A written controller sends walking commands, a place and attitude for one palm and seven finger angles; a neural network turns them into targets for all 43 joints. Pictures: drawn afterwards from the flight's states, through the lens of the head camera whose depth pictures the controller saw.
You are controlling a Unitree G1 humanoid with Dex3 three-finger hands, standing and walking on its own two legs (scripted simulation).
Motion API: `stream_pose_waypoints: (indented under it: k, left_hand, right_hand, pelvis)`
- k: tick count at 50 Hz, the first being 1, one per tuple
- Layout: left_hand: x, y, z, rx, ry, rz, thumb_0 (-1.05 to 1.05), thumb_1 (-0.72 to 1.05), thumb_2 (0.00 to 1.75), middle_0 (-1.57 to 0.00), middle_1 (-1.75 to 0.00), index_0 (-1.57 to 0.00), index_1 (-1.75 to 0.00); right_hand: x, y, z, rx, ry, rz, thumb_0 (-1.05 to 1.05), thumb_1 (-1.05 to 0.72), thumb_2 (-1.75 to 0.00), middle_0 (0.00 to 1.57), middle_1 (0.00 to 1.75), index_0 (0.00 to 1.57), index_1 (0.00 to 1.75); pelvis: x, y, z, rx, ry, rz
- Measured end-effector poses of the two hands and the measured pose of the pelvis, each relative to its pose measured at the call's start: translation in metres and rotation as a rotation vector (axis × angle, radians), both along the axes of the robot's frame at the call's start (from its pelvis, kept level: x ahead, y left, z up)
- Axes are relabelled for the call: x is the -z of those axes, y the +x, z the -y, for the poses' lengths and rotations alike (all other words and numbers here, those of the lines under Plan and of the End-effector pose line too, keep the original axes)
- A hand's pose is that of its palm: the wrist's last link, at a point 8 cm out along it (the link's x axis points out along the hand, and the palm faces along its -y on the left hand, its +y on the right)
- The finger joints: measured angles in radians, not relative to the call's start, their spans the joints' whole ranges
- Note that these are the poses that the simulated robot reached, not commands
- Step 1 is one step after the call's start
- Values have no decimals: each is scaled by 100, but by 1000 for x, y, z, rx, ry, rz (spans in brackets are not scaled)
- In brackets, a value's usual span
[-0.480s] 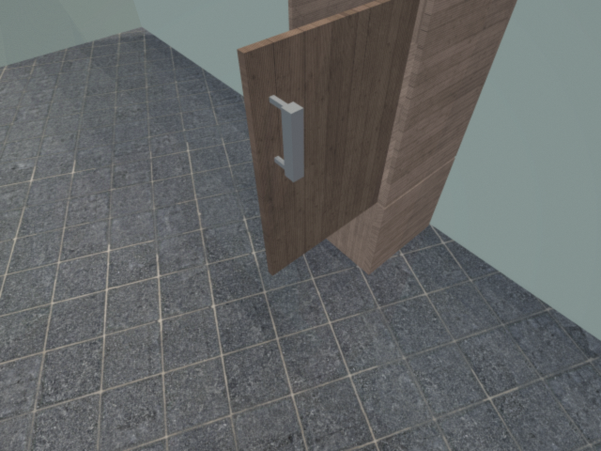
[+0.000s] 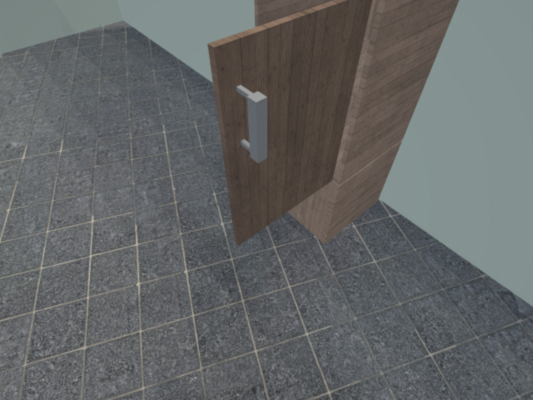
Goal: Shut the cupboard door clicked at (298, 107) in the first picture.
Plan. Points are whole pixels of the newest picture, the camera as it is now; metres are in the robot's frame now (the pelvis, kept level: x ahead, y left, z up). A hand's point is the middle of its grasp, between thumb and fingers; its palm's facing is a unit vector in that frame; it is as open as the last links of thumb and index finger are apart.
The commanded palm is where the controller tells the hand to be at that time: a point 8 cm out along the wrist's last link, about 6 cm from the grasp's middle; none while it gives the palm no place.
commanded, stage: look at it before walking up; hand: left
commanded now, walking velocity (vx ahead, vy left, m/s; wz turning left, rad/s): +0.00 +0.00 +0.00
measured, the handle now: (250, 124) +0.59 +0.07 +0.09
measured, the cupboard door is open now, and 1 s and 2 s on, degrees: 90 90 90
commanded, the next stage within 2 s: walk around to get in front in 0.56 s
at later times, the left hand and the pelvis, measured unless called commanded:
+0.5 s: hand out of the picture +0.01 +0.19 -0.17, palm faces +0.02 -0.98 -0.21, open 7.4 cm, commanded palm none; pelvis +0.00 +0.01 +0.00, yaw +0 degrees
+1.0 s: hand out of the picture +0.03 +0.21 -0.19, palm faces -0.07 -0.98 -0.20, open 7.4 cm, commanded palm none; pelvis -0.01 +0.02 -0.01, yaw -7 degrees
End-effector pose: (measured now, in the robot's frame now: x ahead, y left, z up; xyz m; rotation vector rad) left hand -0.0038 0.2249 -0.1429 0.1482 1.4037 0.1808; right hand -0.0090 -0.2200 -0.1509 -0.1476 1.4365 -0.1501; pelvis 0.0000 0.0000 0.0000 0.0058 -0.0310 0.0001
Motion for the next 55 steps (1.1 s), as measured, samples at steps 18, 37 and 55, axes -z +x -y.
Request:
stream_pose_waypoints:
  k: [18,37,55]
  left_hand:
    - [-1,6,-12,13,1,7,0,90,89,-20,-30,-20,-30]
    - [-1,7,-19,19,3,-2,0,90,89,-20,-30,-20,-30]
    - [5,62,-31,166,26,27,1,90,89,-20,-30,-20,-30]
  right_hand:
    - [-2,9,-10,-5,1,22,0,-91,-90,20,30,20,30]
    - [-3,9,-11,-2,-14,17,0,-91,-90,20,30,20,30]
    - [6,-16,-1,164,-58,79,0,-91,-90,20,30,20,30]
  pelvis:
    - [-1,1,-9,5,0,1]
    - [-1,2,-15,15,0,-5]
    - [12,-15,-18,178,20,-25]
